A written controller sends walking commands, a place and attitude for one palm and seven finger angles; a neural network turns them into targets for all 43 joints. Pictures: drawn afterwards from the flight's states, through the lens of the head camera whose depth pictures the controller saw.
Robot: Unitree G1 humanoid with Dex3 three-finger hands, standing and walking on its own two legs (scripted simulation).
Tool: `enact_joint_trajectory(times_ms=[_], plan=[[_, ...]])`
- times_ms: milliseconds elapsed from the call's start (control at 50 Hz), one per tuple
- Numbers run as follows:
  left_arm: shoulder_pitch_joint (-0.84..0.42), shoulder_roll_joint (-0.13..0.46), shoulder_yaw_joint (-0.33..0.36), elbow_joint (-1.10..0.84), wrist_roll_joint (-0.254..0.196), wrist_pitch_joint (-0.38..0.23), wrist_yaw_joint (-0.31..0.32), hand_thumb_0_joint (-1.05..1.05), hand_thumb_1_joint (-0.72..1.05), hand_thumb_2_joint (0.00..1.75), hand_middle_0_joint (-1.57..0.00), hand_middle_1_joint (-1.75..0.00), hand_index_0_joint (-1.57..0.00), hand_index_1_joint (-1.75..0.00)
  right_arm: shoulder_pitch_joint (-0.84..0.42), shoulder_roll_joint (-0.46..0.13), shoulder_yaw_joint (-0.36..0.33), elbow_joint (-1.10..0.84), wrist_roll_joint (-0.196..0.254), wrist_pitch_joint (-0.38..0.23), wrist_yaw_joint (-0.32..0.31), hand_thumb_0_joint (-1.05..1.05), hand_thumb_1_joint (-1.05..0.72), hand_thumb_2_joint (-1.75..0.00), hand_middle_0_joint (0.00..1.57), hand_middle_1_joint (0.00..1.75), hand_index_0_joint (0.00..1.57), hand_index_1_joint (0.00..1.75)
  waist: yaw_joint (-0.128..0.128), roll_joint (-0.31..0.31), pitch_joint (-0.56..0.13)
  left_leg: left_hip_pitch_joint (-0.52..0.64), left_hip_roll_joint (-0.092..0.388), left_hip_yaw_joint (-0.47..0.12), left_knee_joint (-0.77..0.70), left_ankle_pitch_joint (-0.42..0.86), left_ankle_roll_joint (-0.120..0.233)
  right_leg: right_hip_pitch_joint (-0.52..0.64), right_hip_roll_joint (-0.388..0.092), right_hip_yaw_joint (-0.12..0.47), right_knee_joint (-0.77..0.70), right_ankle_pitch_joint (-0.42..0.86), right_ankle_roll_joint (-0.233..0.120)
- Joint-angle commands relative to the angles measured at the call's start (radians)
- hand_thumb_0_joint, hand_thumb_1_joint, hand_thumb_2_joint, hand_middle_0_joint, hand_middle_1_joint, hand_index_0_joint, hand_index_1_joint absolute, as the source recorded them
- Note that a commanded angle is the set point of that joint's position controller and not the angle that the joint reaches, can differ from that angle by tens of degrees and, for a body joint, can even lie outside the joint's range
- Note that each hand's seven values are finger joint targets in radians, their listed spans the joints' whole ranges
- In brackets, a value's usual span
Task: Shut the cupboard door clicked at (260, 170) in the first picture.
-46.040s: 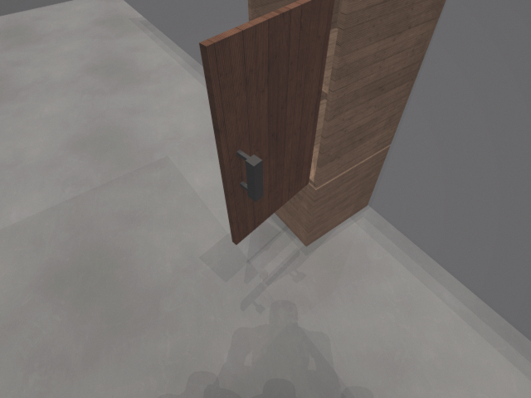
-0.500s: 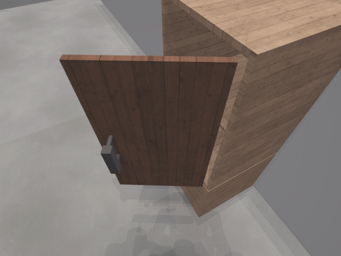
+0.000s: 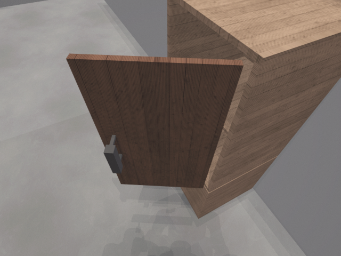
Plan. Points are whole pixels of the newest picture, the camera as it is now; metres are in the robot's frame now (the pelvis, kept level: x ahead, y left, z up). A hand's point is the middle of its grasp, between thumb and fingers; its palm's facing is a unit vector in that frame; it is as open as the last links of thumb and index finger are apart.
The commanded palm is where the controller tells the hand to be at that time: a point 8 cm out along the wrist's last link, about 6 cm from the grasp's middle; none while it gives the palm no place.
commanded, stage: look again from close up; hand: left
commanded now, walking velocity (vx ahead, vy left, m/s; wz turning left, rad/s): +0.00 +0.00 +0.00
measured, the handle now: (115, 153) +0.39 +0.19 -0.06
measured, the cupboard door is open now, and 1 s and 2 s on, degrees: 60 60 60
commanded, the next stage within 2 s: shuffle to correct the standing spot in 0.10 s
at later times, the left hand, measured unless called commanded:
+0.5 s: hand out of the picture +0.02 +0.19 -0.18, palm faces +0.00 -0.97 -0.24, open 7.4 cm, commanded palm none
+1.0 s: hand out of the picture -0.03 +0.18 -0.18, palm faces +0.04 -0.98 -0.17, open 7.4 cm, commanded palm none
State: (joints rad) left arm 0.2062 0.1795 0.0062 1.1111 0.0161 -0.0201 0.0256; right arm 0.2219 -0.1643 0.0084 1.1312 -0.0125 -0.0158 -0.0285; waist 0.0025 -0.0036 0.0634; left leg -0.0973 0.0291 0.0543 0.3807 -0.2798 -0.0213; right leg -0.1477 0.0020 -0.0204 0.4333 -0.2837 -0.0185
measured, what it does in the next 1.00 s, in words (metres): stands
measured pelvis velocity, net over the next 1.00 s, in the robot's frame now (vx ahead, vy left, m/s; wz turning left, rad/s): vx -0.02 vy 0.01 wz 0.01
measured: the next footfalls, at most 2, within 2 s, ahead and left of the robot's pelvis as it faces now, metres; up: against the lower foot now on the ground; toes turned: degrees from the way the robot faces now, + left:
none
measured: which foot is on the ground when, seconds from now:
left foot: down 0.00-1.00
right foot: down 0.00-1.00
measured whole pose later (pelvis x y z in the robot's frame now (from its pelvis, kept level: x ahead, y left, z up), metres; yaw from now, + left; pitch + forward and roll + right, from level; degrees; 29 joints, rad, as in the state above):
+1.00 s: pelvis -0.02 +0.01 +0.00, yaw +0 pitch +0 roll +0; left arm 0.27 0.16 0.02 1.10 0.02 -0.01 0.02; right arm 0.38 -0.10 0.01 1.16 -0.01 -0.01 -0.02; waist 0.00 -0.03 0.06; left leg -0.17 0.01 0.04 0.45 -0.28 0.00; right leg -0.20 -0.02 -0.02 0.47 -0.27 0.00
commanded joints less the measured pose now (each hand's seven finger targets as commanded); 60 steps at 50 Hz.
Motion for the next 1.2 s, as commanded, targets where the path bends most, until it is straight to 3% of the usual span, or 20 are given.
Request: enact_joint_trajectory(times_ms=[0, 180, 220, 280, 400, 460, 500, 520, 540, 580, 620, 640, 700, 780, 820, 880, 920, 940, 980, 1180], plan=[[0.048, 0.123, 0.022, -0.030, -0.004, -0.011, 0.010, 0.00, 0.90, 0.90, -0.20, -0.30, -0.20, -0.30, 0.050, -0.107, -0.019, -0.023, -0.003, -0.017, -0.010, 0.00, -0.90, -0.90, 0.20, 0.30, 0.20, 0.30, 0.007, 0.008, -0.040, -0.001, 0.079, -0.063, -0.045, 0.271, 0.034, 0.001, -0.114, 0.080, -0.054, 0.328, -0.022], [0.051, 0.127, 0.024, -0.027, -0.004, -0.015, 0.010, 0.00, 0.90, 0.90, -0.20, -0.30, -0.20, -0.30, 0.052, -0.110, -0.022, -0.018, -0.002, -0.019, -0.011, 0.00, -0.90, -0.90, 0.20, 0.30, 0.20, 0.30, 0.007, -0.007, -0.056, 0.003, 0.077, -0.066, -0.041, 0.300, 0.033, 0.022, -0.119, 0.075, -0.048, 0.373, -0.023], [0.037, 0.149, 0.033, -0.041, -0.004, -0.013, 0.012, 0.00, 0.90, 0.90, -0.20, -0.30, -0.20, -0.30, 0.037, -0.128, -0.031, -0.031, 0.000, -0.021, -0.014, 0.00, -0.90, -0.90, 0.20, 0.30, 0.20, 0.30, 0.006, -0.001, -0.054, 0.010, 0.086, -0.071, -0.037, 0.386, 0.035, 0.010, -0.121, 0.077, -0.028, 0.434, -0.024], [0.066, 0.113, 0.033, -0.049, -0.004, 0.003, 0.018, 0.00, 0.90, 0.90, -0.20, -0.30, -0.20, -0.30, 0.054, -0.088, -0.032, -0.042, 0.000, -0.009, -0.018, 0.00, -0.90, -0.90, 0.20, 0.30, 0.20, 0.30, 0.007, 0.014, -0.054, 0.014, 0.091, -0.055, -0.002, 0.490, 0.029, -0.009, -0.121, 0.072, 0.018, 0.492, -0.016], [0.051, 0.125, 0.055, -0.103, 0.002, 0.027, 0.018, 0.00, 0.90, 0.90, -0.20, -0.30, -0.20, -0.30, 0.033, -0.120, -0.065, -0.095, -0.004, 0.018, -0.023, 0.00, -0.90, -0.90, 0.20, 0.30, 0.20, 0.30, 0.002, 0.044, -0.086, 0.020, 0.121, -0.058, 0.062, 0.567, 0.048, -0.079, -0.100, 0.061, 0.116, 0.436, -0.012], [0.056, 0.113, 0.059, -0.128, 0.006, 0.035, 0.015, 0.00, 0.90, 0.90, -0.20, -0.30, -0.20, -0.30, 0.010, -0.129, -0.077, -0.123, -0.008, 0.027, -0.023, 0.00, -0.90, -0.90, 0.20, 0.30, 0.20, 0.30, 0.007, 0.052, -0.097, -0.029, 0.139, -0.075, 0.071, 0.491, 0.072, -0.089, -0.085, 0.061, 0.150, 0.359, -0.012], [0.064, 0.113, 0.054, -0.131, 0.009, 0.032, 0.015, 0.00, 0.90, 0.90, -0.20, -0.30, -0.20, -0.30, -0.003, -0.107, -0.072, -0.133, -0.006, 0.026, -0.015, 0.00, -0.90, -0.90, 0.20, 0.30, 0.20, 0.30, 0.014, 0.004, -0.108, -0.085, 0.098, -0.062, 0.086, 0.262, 0.057, -0.066, -0.103, 0.107, 0.082, 0.291, -0.022], [0.056, 0.120, 0.051, -0.131, 0.010, 0.028, 0.014, 0.00, 0.90, 0.90, -0.20, -0.30, -0.20, -0.30, 0.001, -0.087, -0.067, -0.136, -0.005, 0.026, -0.010, 0.00, -0.90, -0.90, 0.20, 0.30, 0.20, 0.30, 0.008, -0.053, -0.106, -0.103, 0.058, -0.038, 0.107, 0.122, 0.041, -0.074, -0.138, 0.156, 0.019, 0.228, -0.036], [0.047, 0.131, 0.045, -0.130, 0.011, 0.022, 0.013, 0.00, 0.90, 0.90, -0.20, -0.30, -0.20, -0.30, 0.015, -0.062, -0.061, -0.129, -0.003, 0.030, -0.006, 0.00, -0.90, -0.90, 0.20, 0.30, 0.20, 0.30, -0.002, -0.120, -0.092, -0.093, 0.022, -0.019, 0.114, -0.004, 0.028, -0.110, -0.172, 0.195, -0.059, 0.110, -0.054], [0.000, 0.175, 0.049, -0.137, 0.008, 0.016, 0.006, 0.00, 0.90, 0.90, -0.20, -0.30, -0.20, -0.30, 0.036, -0.083, -0.057, -0.108, -0.009, 0.030, 0.004, 0.00, -0.90, -0.90, 0.20, 0.30, 0.20, 0.30, -0.013, -0.162, -0.050, -0.060, 0.000, -0.024, 0.127, -0.062, 0.026, -0.199, -0.183, 0.236, -0.174, -0.176, -0.073], [-0.029, 0.169, 0.049, -0.134, 0.006, 0.013, 0.001, 0.00, 0.90, 0.90, -0.20, -0.30, -0.20, -0.30, 0.057, -0.085, -0.051, -0.078, -0.016, 0.022, 0.012, 0.00, -0.90, -0.90, 0.20, 0.30, 0.20, 0.30, -0.019, -0.136, -0.012, -0.033, 0.005, -0.030, 0.099, -0.034, 0.030, -0.247, -0.154, 0.205, -0.209, -0.317, -0.056], [-0.018, 0.139, 0.041, -0.126, 0.006, 0.016, 0.001, 0.00, 0.90, 0.90, -0.20, -0.30, -0.20, -0.30, 0.077, -0.051, -0.040, -0.064, -0.017, 0.025, 0.013, 0.00, -0.90, -0.90, 0.20, 0.30, 0.20, 0.30, -0.021, -0.128, 0.016, -0.038, 0.009, -0.029, 0.080, -0.045, 0.027, -0.255, -0.143, 0.191, -0.215, -0.340, -0.048], [0.006, 0.130, 0.044, -0.113, 0.006, 0.024, -0.001, 0.00, 0.90, 0.90, -0.20, -0.30, -0.20, -0.30, 0.122, -0.042, -0.031, -0.039, -0.023, 0.026, 0.018, 0.00, -0.90, -0.90, 0.20, 0.30, 0.20, 0.30, -0.014, -0.077, 0.060, -0.080, 0.001, -0.026, 0.062, -0.114, 0.027, -0.268, -0.133, 0.166, -0.202, -0.408, -0.041], [0.048, 0.105, 0.046, -0.102, 0.004, 0.025, -0.005, 0.00, 0.90, 0.90, -0.20, -0.30, -0.20, -0.30, 0.142, -0.043, -0.025, -0.035, -0.025, 0.016, 0.014, 0.00, -0.90, -0.90, 0.20, 0.30, 0.20, 0.30, 0.002, 0.056, 0.113, -0.181, 0.027, -0.091, -0.046, -0.194, 0.040, -0.219, -0.085, 0.114, -0.101, -0.318, -0.036], [0.069, 0.080, 0.041, -0.090, 0.002, 0.019, -0.007, 0.00, 0.90, 0.90, -0.20, -0.30, -0.20, -0.30, 0.146, -0.050, -0.024, -0.036, -0.022, 0.006, 0.009, 0.00, -0.90, -0.90, 0.20, 0.30, 0.20, 0.30, 0.012, 0.095, 0.087, -0.213, 0.058, -0.131, -0.102, -0.196, 0.050, -0.145, -0.065, 0.076, -0.042, -0.192, -0.029], [0.109, 0.055, 0.029, -0.061, -0.001, 0.003, -0.004, 0.00, 0.90, 0.90, -0.20, -0.30, -0.20, -0.30, 0.145, -0.048, -0.017, -0.032, -0.009, -0.016, 0.001, 0.00, -0.90, -0.90, 0.20, 0.30, 0.20, 0.30, 0.029, 0.086, 0.024, -0.183, 0.080, -0.137, -0.091, -0.005, 0.056, -0.045, -0.075, 0.053, -0.017, 0.033, -0.022], [0.120, 0.055, 0.024, -0.043, -0.004, -0.004, 0.000, 0.00, 0.90, 0.90, -0.20, -0.30, -0.20, -0.30, 0.159, -0.046, -0.017, -0.020, -0.003, -0.023, -0.004, 0.00, -0.90, -0.90, 0.20, 0.30, 0.20, 0.30, 0.026, 0.054, -0.022, -0.132, 0.076, -0.114, -0.062, 0.103, 0.051, -0.015, -0.090, 0.051, -0.021, 0.099, -0.018], [0.119, 0.050, 0.024, -0.038, -0.003, -0.004, 0.001, 0.00, 0.90, 0.90, -0.20, -0.30, -0.20, -0.30, 0.166, -0.034, -0.019, -0.017, 0.000, -0.023, -0.007, 0.00, -0.90, -0.90, 0.20, 0.30, 0.20, 0.30, 0.022, 0.014, 0.001, -0.123, 0.070, -0.100, -0.047, 0.159, 0.050, -0.020, -0.091, 0.048, -0.025, 0.143, -0.018], [0.125, 0.047, 0.020, -0.023, -0.005, -0.009, 0.005, 0.00, 0.90, 0.90, -0.20, -0.30, -0.20, -0.30, 0.182, -0.033, -0.016, -0.002, 0.001, -0.026, -0.010, 0.00, -0.90, -0.90, 0.20, 0.30, 0.20, 0.30, 0.015, -0.013, -0.027, -0.080, 0.067, -0.085, -0.023, 0.261, 0.044, -0.009, -0.103, 0.046, -0.021, 0.232, -0.017], [0.149, 0.030, 0.020, 0.010, -0.003, -0.007, 0.018, 0.00, 0.90, 0.90, -0.20, -0.30, -0.20, -0.30, 0.171, -0.019, -0.020, 0.020, 0.001, -0.026, -0.022, 0.00, -0.90, -0.90, 0.20, 0.30, 0.20, 0.30, 0.007, 0.013, -0.030, -0.009, 0.071, -0.074, -0.012, 0.413, 0.047, 0.002, -0.106, 0.038, -0.015, 0.337, -0.009]])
